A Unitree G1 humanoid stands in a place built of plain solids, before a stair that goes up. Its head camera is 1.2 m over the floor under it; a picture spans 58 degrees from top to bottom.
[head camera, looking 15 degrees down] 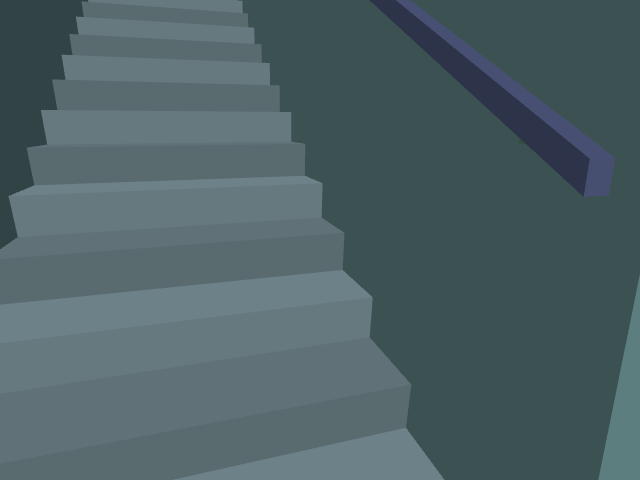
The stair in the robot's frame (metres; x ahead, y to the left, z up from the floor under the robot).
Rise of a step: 0.16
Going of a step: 0.29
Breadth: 1.20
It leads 17 degrees to the left of straight ahead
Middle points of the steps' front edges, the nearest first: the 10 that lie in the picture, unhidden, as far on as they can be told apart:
0.93 0.31 0.47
1.20 0.39 0.63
1.47 0.48 0.79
1.74 0.56 0.95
2.01 0.65 1.10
2.29 0.73 1.26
2.56 0.81 1.42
2.83 0.90 1.58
3.10 0.98 1.74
3.38 1.07 1.90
